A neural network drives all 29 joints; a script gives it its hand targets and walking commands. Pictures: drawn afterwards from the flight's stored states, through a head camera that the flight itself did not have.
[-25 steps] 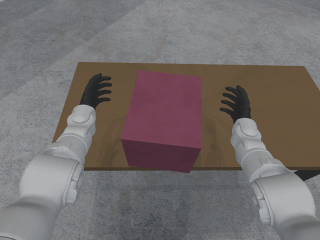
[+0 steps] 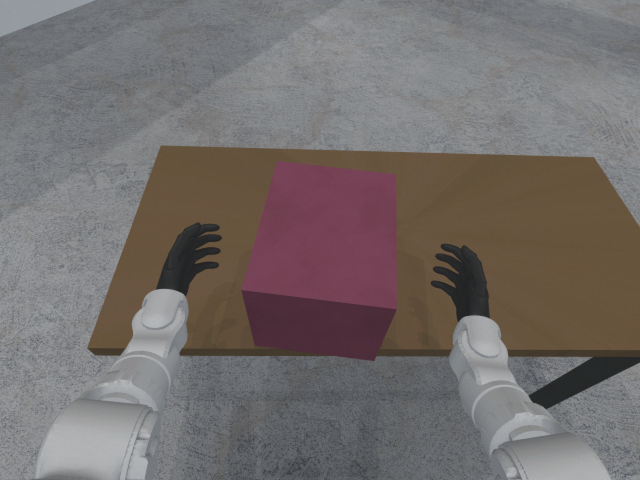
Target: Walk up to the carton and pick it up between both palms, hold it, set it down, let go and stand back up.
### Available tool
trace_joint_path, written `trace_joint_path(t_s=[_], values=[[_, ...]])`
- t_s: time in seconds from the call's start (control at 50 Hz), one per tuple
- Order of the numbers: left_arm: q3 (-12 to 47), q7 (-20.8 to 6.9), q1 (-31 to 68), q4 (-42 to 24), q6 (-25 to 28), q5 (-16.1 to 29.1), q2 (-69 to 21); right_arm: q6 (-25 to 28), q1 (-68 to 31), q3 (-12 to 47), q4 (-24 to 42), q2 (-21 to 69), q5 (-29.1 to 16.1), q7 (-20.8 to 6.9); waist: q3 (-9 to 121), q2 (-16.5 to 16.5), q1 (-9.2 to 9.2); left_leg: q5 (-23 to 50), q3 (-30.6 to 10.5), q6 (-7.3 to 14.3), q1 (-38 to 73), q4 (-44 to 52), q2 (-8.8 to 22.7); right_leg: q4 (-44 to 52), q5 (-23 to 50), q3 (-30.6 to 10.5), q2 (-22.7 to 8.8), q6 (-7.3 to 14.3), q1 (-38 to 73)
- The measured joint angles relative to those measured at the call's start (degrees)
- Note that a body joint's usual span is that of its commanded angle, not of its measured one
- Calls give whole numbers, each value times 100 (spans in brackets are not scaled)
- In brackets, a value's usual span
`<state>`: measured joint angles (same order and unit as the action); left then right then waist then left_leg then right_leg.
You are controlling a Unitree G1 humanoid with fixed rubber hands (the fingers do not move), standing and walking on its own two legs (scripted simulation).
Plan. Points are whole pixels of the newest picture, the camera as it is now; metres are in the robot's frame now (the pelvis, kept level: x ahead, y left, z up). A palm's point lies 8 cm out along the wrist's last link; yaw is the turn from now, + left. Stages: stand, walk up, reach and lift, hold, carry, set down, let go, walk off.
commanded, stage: set down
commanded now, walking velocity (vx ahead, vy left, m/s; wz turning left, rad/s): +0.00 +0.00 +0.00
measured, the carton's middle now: (325, 260) +0.48 +0.01 -0.09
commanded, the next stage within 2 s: let go in 1.86 s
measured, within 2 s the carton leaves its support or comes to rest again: neither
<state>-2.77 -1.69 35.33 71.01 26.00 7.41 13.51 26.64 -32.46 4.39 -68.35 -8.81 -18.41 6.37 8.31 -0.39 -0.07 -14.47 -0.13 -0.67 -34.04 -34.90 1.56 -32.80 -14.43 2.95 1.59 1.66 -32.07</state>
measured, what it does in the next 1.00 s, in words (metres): stands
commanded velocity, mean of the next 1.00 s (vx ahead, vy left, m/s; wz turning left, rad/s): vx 0.00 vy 0.00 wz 0.00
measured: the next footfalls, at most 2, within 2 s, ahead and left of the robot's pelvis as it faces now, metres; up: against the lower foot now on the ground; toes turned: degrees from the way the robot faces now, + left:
none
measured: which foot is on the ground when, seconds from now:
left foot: down 0.00-1.00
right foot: down 0.00-1.00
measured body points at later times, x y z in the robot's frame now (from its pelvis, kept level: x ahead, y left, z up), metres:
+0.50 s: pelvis +0.02 +0.01 +0.01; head +0.05 +0.02 +0.45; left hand +0.30 +0.23 -0.03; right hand +0.29 -0.19 -0.03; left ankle +0.02 +0.12 -0.73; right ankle +0.01 -0.10 -0.73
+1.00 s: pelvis +0.02 +0.01 +0.01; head +0.04 +0.02 +0.46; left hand +0.25 +0.23 -0.05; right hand +0.24 -0.20 -0.05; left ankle +0.02 +0.12 -0.73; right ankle +0.01 -0.10 -0.73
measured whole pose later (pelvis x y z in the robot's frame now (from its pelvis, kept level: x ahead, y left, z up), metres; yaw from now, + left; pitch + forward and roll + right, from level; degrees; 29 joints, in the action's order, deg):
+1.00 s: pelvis +0.02 +0.01 +0.01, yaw +0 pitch +0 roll -1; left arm 2.3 0.0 -1.6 44.2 20.0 6.6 12.1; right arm 29.0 -0.2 1.3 -54.4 -7.2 -9.6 2.0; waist -1.0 -0.2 0.6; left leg -15.8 0.1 0.0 -12.7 -28.4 0.6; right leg -26.1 -15.3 1.0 1.4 1.1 -10.9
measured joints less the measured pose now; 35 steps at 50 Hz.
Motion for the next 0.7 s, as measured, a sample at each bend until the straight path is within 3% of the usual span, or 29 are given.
trace_joint_path(t_s=[0.32, 0.7], values=[[206, 9, -1778, -1304, 308, 82, -13, 553, 1482, -120, 760, 227, 271, -80, -364, 51, -96, -151, -103, 29, 617, 15, -59, 129, -122, 33, -21, -44, 702], [487, 134, -3296, -2316, 236, 53, -102, 706, 2820, -221, 1268, 240, 578, -360, -788, 25, 52, -218, -42, 75, 1439, 204, -84, 344, -140, -99, -16, -74, 1504]])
